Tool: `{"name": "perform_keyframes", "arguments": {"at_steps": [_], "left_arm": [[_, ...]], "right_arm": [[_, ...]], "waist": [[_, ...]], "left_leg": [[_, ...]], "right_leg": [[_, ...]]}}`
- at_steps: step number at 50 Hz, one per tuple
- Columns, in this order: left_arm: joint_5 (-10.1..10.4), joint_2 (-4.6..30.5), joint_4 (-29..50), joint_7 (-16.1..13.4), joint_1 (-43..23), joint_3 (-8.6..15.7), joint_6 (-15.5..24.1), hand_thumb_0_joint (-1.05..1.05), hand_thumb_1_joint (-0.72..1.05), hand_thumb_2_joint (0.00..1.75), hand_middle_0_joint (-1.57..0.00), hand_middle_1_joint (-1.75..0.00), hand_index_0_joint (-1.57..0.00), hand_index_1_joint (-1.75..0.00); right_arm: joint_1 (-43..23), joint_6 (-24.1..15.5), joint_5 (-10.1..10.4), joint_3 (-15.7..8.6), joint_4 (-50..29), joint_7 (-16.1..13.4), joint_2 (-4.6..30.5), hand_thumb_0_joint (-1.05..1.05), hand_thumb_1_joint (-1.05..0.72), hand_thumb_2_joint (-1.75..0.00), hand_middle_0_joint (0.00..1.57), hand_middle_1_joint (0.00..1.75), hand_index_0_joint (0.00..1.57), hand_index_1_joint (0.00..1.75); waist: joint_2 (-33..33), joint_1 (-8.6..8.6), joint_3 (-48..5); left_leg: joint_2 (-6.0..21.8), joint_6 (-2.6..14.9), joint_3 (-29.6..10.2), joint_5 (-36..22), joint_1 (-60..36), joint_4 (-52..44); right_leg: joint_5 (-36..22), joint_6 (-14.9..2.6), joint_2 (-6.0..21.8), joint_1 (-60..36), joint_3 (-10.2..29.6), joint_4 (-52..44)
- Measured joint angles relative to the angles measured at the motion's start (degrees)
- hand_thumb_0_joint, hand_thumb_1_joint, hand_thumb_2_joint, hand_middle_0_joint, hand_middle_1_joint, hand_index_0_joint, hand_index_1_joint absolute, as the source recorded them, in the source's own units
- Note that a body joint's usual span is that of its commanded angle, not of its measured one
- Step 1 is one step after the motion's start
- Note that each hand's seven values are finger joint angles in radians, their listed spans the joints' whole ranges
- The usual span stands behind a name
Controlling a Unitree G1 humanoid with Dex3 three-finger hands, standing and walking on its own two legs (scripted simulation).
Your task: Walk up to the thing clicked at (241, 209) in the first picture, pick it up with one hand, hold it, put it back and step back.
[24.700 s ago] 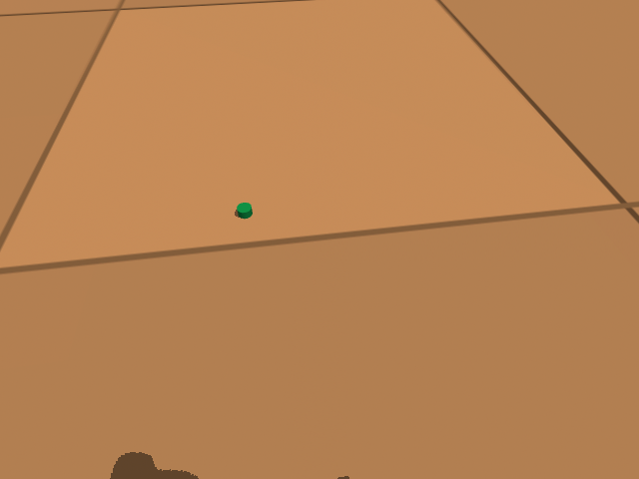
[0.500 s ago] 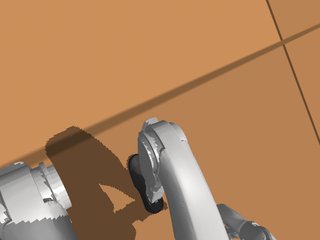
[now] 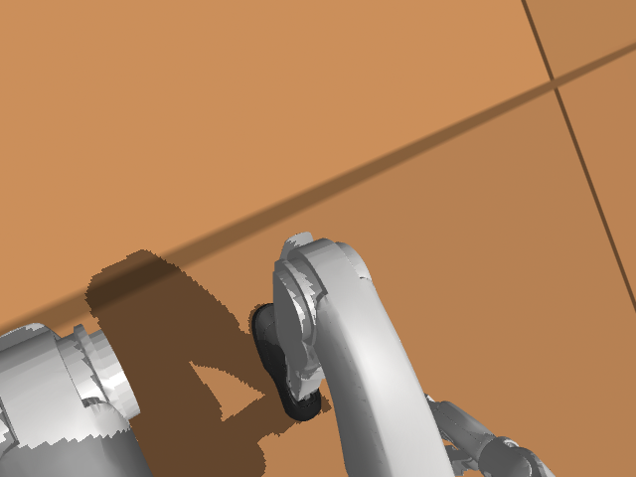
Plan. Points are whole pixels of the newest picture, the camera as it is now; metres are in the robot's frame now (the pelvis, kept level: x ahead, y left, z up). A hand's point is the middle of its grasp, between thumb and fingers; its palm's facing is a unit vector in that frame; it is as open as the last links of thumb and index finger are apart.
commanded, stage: close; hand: left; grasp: from above
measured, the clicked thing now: out of the picture +0.44 +0.36 -0.28
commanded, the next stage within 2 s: settle in 1.00 s
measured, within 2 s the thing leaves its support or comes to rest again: leaves its support in 1.36 s
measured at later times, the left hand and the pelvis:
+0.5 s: hand out of the picture +0.43 +0.35 -0.25, palm faces -0.42 -0.17 -0.89, open 10.5 cm; pelvis +0.00 +0.00 +0.00, yaw +0 degrees
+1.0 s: hand out of the picture +0.43 +0.35 -0.25, palm faces -0.42 -0.17 -0.89, open 8.0 cm; pelvis +0.00 +0.00 +0.00, yaw +0 degrees
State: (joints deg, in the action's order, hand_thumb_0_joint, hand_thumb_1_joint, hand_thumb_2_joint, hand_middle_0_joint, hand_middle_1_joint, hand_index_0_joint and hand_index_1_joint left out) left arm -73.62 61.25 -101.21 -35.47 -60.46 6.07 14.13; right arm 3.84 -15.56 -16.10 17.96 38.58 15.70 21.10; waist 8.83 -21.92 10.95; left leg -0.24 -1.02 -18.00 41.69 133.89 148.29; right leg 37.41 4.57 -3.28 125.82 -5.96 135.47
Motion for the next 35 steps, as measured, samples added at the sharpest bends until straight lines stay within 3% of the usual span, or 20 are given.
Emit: {"name": "perform_keyframes", "arguments": {"at_steps": [13,35], "left_arm": [[-1.05,-0.05,1.03,-0.43,0.56,0.03,1.20,0.00,-0.17,0.75,-0.30,-0.89,-0.32,-0.86],[-0.96,0.09,1.26,0.44,0.89,0.82,1.23,0.00,0.16,0.56,-0.50,-0.84,-0.58,-0.76]], "right_arm": [[0.04,0.49,-0.27,0.23,-0.16,0.06,-0.73,0.00,-0.90,-0.90,0.21,0.30,0.20,0.29],[0.64,0.57,0.00,0.05,-0.20,-0.11,-0.18,0.00,-0.90,-0.90,0.21,0.30,0.20,0.29]], "waist": [[-0.02,0.52,0.14],[-0.07,0.49,0.17]], "left_leg": [[0.02,0.12,-0.02,-0.10,0.13,0.13],[0.13,-0.10,0.05,0.12,-0.06,-0.13]], "right_leg": [[-0.10,0.10,0.09,0.01,-0.07,0.00],[-0.11,0.02,0.34,0.11,-0.09,-0.06]]}}
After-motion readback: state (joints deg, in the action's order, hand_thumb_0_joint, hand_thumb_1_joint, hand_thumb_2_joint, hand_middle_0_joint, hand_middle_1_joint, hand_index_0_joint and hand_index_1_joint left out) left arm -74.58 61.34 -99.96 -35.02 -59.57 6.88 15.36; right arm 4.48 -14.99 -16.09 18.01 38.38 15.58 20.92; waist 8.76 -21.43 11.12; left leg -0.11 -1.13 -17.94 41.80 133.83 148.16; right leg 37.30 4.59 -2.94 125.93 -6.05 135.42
